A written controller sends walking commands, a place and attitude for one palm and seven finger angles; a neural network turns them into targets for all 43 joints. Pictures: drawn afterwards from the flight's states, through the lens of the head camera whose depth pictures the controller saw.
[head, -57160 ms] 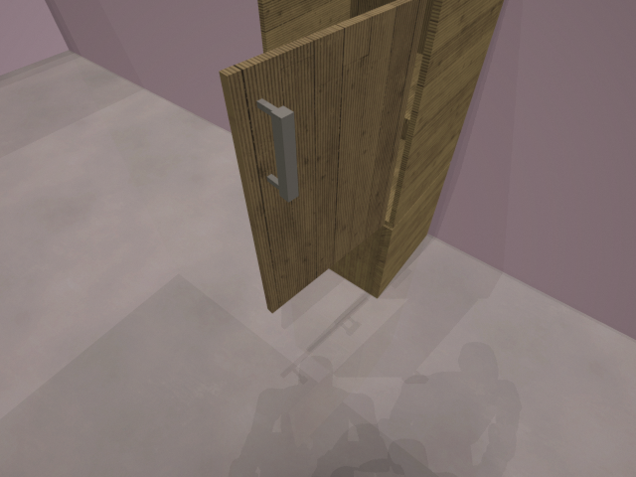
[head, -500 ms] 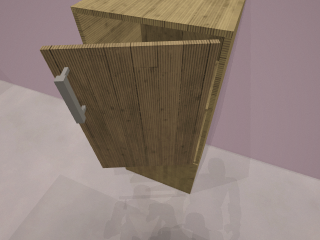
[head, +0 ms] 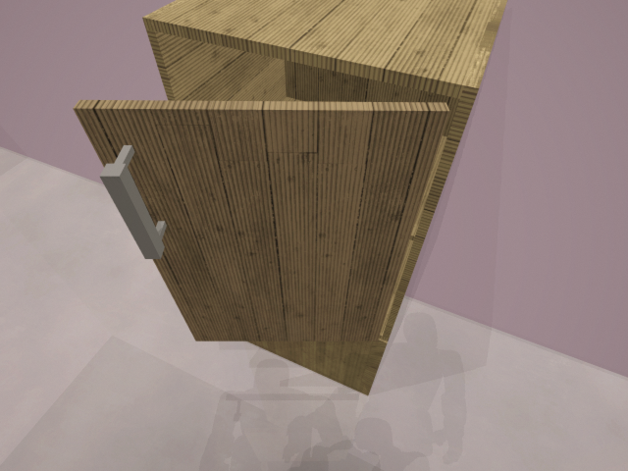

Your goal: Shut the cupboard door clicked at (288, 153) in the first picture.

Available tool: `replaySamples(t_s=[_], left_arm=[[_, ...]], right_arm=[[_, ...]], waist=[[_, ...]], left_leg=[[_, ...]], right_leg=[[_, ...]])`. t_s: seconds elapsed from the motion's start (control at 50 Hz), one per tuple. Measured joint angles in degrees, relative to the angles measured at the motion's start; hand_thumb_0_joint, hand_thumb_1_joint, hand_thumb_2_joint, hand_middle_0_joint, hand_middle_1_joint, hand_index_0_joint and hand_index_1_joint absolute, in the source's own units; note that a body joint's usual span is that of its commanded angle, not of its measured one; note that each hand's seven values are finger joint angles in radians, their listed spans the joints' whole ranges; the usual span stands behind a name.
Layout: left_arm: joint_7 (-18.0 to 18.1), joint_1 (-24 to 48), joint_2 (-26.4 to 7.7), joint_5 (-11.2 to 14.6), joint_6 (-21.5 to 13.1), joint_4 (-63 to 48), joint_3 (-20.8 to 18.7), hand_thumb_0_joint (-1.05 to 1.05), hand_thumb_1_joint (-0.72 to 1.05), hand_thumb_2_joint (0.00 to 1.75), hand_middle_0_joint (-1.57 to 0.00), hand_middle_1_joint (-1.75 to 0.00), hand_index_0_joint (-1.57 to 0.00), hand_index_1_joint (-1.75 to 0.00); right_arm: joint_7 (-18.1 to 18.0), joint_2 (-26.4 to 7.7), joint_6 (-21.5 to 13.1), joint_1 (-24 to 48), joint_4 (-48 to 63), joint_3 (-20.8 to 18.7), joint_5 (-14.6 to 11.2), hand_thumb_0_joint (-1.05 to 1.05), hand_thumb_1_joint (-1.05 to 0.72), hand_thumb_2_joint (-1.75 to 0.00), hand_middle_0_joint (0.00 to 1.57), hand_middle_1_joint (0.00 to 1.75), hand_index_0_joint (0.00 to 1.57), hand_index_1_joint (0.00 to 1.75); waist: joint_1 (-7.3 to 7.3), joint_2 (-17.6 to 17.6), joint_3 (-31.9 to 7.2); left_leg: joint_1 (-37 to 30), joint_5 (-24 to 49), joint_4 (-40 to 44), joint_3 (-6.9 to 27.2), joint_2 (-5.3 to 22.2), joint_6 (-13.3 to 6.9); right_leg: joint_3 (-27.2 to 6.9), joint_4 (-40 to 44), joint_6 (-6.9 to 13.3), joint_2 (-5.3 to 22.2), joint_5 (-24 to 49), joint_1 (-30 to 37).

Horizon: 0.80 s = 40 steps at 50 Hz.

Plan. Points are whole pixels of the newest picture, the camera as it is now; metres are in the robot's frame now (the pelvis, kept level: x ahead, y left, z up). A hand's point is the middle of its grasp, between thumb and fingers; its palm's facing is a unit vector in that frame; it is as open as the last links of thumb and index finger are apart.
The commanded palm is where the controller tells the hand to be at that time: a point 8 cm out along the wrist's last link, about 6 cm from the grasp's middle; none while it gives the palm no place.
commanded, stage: look again from close up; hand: left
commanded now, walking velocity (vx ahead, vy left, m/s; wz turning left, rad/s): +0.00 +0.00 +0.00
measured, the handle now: (141, 205) +0.40 +0.26 +0.12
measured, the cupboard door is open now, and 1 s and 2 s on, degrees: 24 24 24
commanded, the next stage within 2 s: shuffle to correct the standing spot in 0.08 s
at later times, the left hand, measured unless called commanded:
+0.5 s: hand out of the picture +0.01 +0.22 -0.18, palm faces +0.08 -0.96 -0.26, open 7.3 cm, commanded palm none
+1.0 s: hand out of the picture -0.03 +0.23 -0.17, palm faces +0.04 -0.98 -0.19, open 7.3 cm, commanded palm none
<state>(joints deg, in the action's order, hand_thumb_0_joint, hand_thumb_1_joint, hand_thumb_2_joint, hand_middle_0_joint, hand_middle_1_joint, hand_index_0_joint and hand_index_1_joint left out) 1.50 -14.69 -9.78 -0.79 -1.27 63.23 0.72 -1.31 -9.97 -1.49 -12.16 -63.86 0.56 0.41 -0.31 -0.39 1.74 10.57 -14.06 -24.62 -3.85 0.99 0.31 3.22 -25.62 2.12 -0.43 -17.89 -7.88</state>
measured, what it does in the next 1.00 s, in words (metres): steps on the spot: left foot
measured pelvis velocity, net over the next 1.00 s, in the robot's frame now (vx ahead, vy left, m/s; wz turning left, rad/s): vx -0.05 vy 0.04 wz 0.06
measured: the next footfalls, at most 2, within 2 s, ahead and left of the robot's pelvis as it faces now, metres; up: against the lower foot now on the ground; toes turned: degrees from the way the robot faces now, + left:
left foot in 0.62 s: +0.00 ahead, +0.14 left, +0.00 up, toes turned +5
right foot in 1.04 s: -0.03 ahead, -0.07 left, +0.00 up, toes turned +2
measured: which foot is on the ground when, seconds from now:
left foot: down 0.00-0.38, up 0.40-0.60, down 0.62-1.00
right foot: down 0.00-0.62, up 0.64-1.00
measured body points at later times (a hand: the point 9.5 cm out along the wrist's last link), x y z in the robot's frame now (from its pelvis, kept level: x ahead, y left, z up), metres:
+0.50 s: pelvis -0.02 +0.02 -0.01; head +0.02 +0.02 +0.44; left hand +0.01 +0.27 -0.16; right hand +0.06 -0.22 -0.16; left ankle -0.02 +0.13 -0.70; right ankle -0.05 -0.09 -0.74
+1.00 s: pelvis -0.05 +0.04 +0.00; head -0.03 +0.05 +0.45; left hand -0.03 +0.28 -0.16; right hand -0.04 -0.19 -0.15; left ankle +0.00 +0.16 -0.74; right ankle -0.08 -0.07 -0.72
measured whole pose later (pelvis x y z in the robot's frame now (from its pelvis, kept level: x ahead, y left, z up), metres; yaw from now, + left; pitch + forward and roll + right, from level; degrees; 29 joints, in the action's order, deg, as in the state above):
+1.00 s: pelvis -0.05 +0.04 +0.00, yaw +3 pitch +1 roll +0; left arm 0.0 -14.3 -10.2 -1.2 2.1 58.8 -1.9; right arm -1.2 -8.9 0.1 -17.4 -59.4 -1.6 1.8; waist 2.4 -0.4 1.2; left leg 17.0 -6.6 -22.5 -1.7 0.1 -1.1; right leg 1.9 -36.7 0.6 0.5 -25.1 -15.3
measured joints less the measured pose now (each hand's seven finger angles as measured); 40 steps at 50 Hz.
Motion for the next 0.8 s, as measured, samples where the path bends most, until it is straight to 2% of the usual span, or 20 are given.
replaySamples(t_s=[0.22,0.32,0.38,0.46,0.5,0.54,0.6,0.62,0.68,0.74,0.8], left_arm=[[0.1,0.6,-0.7,0.0,0.0,0.1,-0.3,0.00,0.91,0.90,-0.20,-0.30,-0.20,-0.30],[0.5,1.4,-0.8,0.0,0.7,-1.9,-1.1,0.00,0.91,0.90,-0.20,-0.30,-0.20,-0.30],[0.7,2.0,-1.0,-0.2,1.2,-3.7,-1.8,0.00,0.91,0.90,-0.20,-0.30,-0.20,-0.30],[1.1,2.2,-1.1,-1.0,1.6,-5.9,-2.6,0.00,0.91,0.90,-0.20,-0.30,-0.21,-0.30],[1.2,1.9,-1.3,-1.2,1.9,-6.6,-2.9,0.00,0.91,0.90,-0.20,-0.30,-0.21,-0.30],[1.0,1.3,-1.9,-1.3,2.4,-6.8,-3.1,0.00,0.91,0.90,-0.20,-0.30,-0.20,-0.30],[0.8,0.1,-2.8,-1.0,3.1,-6.7,-3.1,0.00,0.91,0.90,-0.20,-0.30,-0.20,-0.30],[0.7,-0.1,-2.9,-0.7,3.4,-6.5,-3.1,0.00,0.91,0.90,-0.20,-0.30,-0.20,-0.30],[0.7,0.4,-3.8,-0.4,4.1,-5.5,-3.3,0.00,0.91,0.90,-0.20,-0.30,-0.20,-0.30],[0.0,0.6,-3.5,-0.6,4.0,-4.8,-3.4,0.00,0.91,0.90,-0.20,-0.30,-0.20,-0.29],[-1.0,0.4,-2.8,-0.8,3.6,-4.9,-3.3,0.00,0.91,0.90,-0.19,-0.30,-0.20,-0.29]], right_arm=[[-0.1,0.1,0.1,1.8,0.0,0.1,0.1,0.00,-0.91,-0.89,0.20,0.29,0.20,0.30],[-0.4,0.0,1.2,1.9,1.5,-0.5,0.1,0.00,-0.91,-0.89,0.20,0.29,0.20,0.30],[-0.4,-0.3,2.4,2.1,3.1,-1.3,0.2,0.00,-0.91,-0.89,0.20,0.29,0.20,0.30],[-0.3,-1.1,4.3,2.8,4.6,-2.6,0.2,0.00,-0.91,-0.89,0.20,0.29,0.20,0.30],[-0.1,-1.4,4.8,3.5,5.3,-3.2,0.0,0.00,-0.91,-0.89,0.20,0.29,0.20,0.30],[0.3,-1.2,4.6,4.0,6.4,-3.4,-0.2,0.00,-0.91,-0.89,0.20,0.29,0.20,0.30],[0.9,-0.9,2.9,3.3,7.8,-3.1,-0.1,0.00,-0.91,-0.89,0.20,0.29,0.20,0.30],[1.0,-0.8,2.1,2.8,8.0,-3.0,0.1,0.00,-0.91,-0.89,0.20,0.29,0.20,0.30],[1.0,1.0,1.6,1.5,7.2,-1.9,0.8,0.00,-0.91,-0.89,0.20,0.29,0.20,0.30],[0.2,2.0,1.8,-0.4,6.3,-1.5,1.2,0.00,-0.93,-0.89,0.20,0.29,0.20,0.30],[0.1,1.7,1.7,-1.8,5.7,-1.4,1.3,0.00,-0.94,-0.89,0.21,0.29,0.20,0.30]], waist=[[-0.30,-0.1,-0.2],[-0.39,0.0,0.7],[-0.42,0.0,2.1],[-1.14,-0.3,4.1],[-1.44,-0.8,4.8],[-1.21,-1.7,4.9],[-0.48,-2.3,3.9],[-0.14,-2.1,3.4],[-0.31,-3.8,2.9],[0.08,-3.1,1.3],[0.42,-2.3,0.2]], left_leg=[[-1.1,-0.4,0.8,0.0,0.0,0.2],[0.4,-0.9,-1.2,0.0,-0.3,0.2],[3.5,-1.0,-6.3,-0.1,-0.7,0.2],[10.4,-13.3,-23.2,1.1,-2.0,0.9],[12.6,-15.7,-27.7,1.8,-2.4,1.1],[12.6,-13.4,-25.2,2.0,-2.1,1.3],[8.2,-2.6,-12.7,1.5,-0.7,1.1],[7.8,-0.8,-10.7,1.9,-0.6,0.2],[7.9,-1.9,-11.6,1.2,-1.7,-2.0],[6.8,0.4,-7.1,1.8,-1.7,-2.5],[6.0,3.6,-2.3,2.2,-1.6,-2.8]], right_leg=[[0.0,1.0,0.1,-0.1,-0.3,1.2],[0.1,-1.7,0.0,0.4,-1.4,-0.6],[0.4,-4.6,0.0,1.1,-2.4,-2.1],[1.1,-6.9,-0.1,2.6,-3.0,-2.8],[1.1,-7.2,-0.7,3.4,-2.7,-3.0],[1.0,-7.7,-1.6,4.2,-2.5,-3.6],[1.1,-11.0,-3.2,4.7,-3.8,-5.5],[1.2,-13.1,-3.3,4.7,-5.2,-6.5],[-2.3,-21.4,-2.1,3.3,-13.0,-9.6],[-2.8,-28.6,-1.5,1.4,-11.2,-12.5],[-2.4,-31.1,-1.5,0.9,-7.7,-14.0]])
